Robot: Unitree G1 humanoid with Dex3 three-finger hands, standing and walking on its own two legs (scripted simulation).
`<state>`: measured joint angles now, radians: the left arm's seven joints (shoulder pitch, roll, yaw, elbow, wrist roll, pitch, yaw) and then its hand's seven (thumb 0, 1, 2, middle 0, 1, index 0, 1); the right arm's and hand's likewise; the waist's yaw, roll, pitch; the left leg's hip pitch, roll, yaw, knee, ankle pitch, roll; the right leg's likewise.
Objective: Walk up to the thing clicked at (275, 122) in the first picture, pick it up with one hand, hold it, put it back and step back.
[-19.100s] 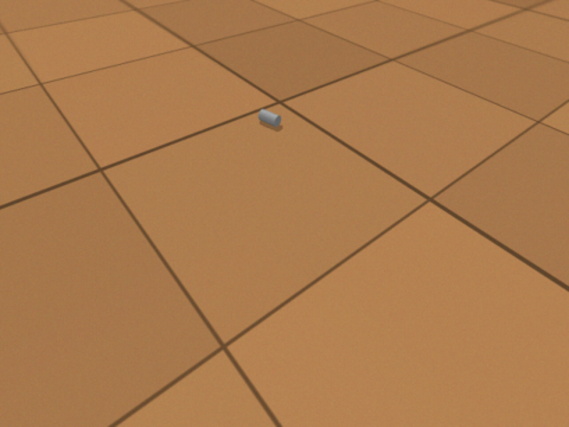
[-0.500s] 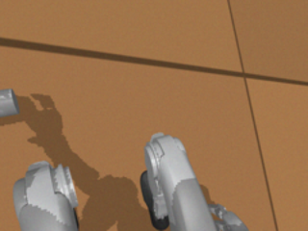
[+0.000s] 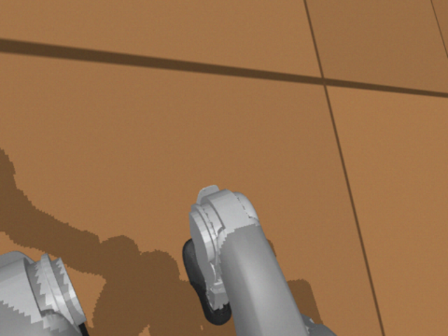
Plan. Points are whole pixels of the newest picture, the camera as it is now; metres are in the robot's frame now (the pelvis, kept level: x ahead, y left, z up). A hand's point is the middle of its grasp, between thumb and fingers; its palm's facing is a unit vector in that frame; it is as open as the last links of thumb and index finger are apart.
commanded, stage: rest palm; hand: left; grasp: from above
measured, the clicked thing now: out of the picture +0.47 +0.35 -0.26
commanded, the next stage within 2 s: close in 0.28 s
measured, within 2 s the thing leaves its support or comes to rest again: neither
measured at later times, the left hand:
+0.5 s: hand out of the picture +0.45 +0.35 -0.23, palm faces -0.45 -0.17 -0.88, open 13.7 cm
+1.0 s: hand out of the picture +0.46 +0.35 -0.23, palm faces -0.43 -0.16 -0.89, open 11.8 cm
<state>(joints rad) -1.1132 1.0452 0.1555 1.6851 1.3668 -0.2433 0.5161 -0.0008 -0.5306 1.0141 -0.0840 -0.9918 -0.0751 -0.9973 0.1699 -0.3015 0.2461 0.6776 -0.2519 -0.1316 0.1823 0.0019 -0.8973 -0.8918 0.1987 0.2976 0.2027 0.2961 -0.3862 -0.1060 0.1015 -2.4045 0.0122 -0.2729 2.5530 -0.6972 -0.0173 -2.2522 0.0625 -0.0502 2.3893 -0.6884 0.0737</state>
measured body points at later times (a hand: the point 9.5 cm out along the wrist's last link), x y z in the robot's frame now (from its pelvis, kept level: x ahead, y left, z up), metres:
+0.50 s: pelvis +0.00 +0.00 +0.00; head +0.26 +0.15 +0.34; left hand +0.47 +0.36 -0.18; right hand +0.07 -0.25 -0.06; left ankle +0.06 +0.13 -0.26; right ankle +0.11 -0.15 -0.26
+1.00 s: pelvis +0.00 +0.00 -0.01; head +0.27 +0.14 +0.33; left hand +0.48 +0.36 -0.18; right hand +0.05 -0.25 -0.06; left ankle +0.06 +0.13 -0.26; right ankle +0.11 -0.15 -0.26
